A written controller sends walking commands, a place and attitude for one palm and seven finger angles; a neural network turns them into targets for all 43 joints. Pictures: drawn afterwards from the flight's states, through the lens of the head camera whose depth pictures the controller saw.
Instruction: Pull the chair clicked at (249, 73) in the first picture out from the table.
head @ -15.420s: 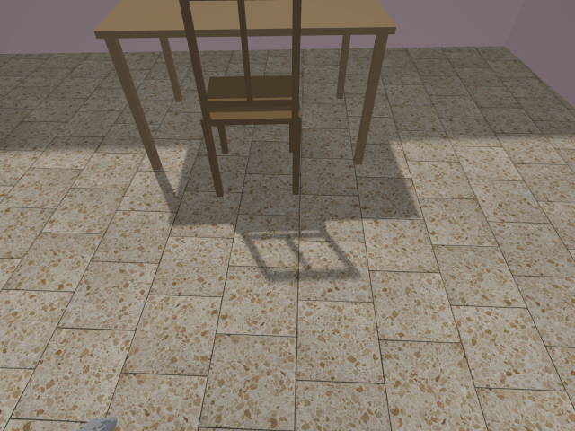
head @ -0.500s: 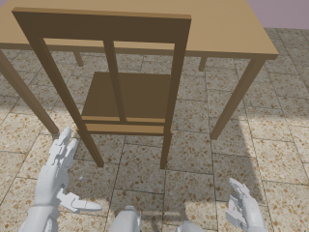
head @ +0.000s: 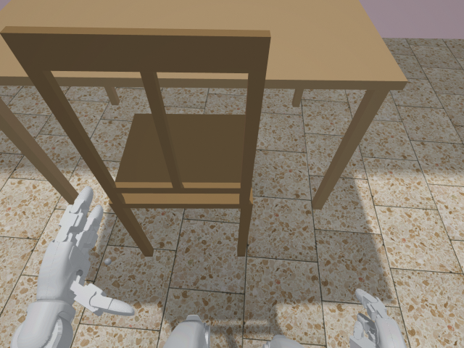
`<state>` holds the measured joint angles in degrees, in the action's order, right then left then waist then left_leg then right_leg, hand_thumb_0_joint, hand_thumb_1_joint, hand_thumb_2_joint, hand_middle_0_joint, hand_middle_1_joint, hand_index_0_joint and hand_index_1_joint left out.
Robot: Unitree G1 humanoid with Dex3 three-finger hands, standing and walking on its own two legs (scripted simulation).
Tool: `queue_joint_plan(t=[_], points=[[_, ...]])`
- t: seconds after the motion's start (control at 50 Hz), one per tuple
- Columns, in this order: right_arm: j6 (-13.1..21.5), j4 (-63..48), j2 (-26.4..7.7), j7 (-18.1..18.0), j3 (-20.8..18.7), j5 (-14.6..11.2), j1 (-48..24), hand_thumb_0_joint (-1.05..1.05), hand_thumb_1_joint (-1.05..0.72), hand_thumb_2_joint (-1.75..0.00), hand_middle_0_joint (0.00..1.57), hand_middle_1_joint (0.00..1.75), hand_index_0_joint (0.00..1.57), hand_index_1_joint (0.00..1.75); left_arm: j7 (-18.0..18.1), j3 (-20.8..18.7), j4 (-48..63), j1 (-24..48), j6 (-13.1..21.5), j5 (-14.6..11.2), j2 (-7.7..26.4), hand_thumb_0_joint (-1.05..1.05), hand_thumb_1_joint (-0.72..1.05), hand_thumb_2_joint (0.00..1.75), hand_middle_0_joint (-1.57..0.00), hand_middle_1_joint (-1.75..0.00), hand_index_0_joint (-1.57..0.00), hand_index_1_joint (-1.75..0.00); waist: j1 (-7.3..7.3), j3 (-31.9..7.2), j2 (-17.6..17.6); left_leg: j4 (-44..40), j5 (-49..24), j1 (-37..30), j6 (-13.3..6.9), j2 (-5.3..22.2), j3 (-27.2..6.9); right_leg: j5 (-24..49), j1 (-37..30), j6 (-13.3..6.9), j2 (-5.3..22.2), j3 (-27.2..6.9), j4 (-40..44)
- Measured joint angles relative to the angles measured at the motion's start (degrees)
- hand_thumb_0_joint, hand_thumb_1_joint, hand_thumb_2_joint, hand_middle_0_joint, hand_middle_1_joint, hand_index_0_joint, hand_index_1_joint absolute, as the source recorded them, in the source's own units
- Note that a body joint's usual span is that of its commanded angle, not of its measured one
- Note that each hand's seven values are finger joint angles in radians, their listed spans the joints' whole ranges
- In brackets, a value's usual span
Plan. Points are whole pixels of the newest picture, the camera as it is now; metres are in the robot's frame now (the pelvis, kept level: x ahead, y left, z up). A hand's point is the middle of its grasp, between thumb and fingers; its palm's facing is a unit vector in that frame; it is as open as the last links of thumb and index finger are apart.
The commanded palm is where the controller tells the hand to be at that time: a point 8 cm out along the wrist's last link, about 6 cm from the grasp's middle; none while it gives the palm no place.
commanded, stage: raise the hand toward the chair's back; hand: left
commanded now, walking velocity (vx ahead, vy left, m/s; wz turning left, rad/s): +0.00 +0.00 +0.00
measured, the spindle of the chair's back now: (165, 140) +0.52 +0.17 +0.01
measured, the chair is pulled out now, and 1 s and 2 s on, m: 0.00 0.00 0.00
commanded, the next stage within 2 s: aim the fingers beside a spindle in 0.30 s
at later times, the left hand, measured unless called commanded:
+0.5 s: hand (113, 263) +0.24 +0.19 +0.04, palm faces +0.04 -1.00 -0.05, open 16.9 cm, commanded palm +0.23 +0.25 +0.04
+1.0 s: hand (134, 240) +0.29 +0.18 +0.02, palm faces +0.03 -1.00 -0.03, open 16.9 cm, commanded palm +0.28 +0.23 +0.02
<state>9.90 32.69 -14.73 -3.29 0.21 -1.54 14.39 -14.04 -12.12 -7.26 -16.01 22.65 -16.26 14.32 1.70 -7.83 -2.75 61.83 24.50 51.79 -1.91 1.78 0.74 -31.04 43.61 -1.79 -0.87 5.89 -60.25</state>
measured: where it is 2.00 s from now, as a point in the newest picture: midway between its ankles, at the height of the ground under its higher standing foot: outside the picture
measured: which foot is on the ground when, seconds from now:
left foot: down 0.00-1.00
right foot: down 0.00-1.00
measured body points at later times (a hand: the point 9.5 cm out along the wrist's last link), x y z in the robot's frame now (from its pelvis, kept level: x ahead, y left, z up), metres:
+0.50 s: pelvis +0.00 -0.01 +0.00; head +0.06 -0.01 +0.44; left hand +0.24 +0.25 +0.05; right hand +0.17 -0.24 -0.09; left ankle +0.05 +0.10 -0.66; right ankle -0.01 -0.10 -0.66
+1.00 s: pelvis -0.01 +0.00 -0.02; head +0.07 +0.00 +0.43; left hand +0.28 +0.23 +0.02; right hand +0.14 -0.26 -0.11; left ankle +0.05 +0.10 -0.66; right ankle -0.01 -0.10 -0.66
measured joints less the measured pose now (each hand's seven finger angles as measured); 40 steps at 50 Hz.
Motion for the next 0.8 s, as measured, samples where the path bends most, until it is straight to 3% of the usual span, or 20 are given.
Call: queue_joint_plan(t=[0.54,0.8], points=[[0.6,-0.2,0.5,0.1,0.8,0.1,-1.7,0.02,-0.9,-0.89,0.2,0.3,0.21,0.3,-0.2,1.4,-2.5,2.4,1.8,0.3,-1.1,-0.01,-0.5,0.3,-0.06,-0.08,-0.06,-0.08,-0.77,-0.1,-0.3,1.0,0.1,1.1,0.4,-0.1,-0.5,-0.6,1.1,-0.4,0.1,0.5,-1.4],[-0.9,0.0,0.4,0.9,0.6,0.5,-1.2,0.02,-0.9,-0.89,0.2,0.3,0.21,0.3,2.4,2.1,-6.0,8.1,1.6,1.8,-1.5,-0.01,-0.5,0.3,-0.06,-0.08,-0.06,-0.08,0.2,-0.4,0.2,2.5,0.5,3.4,0.3,0.2,0.1,-1.0,3.8,-0.4,0.0,-0.2,-3.4]])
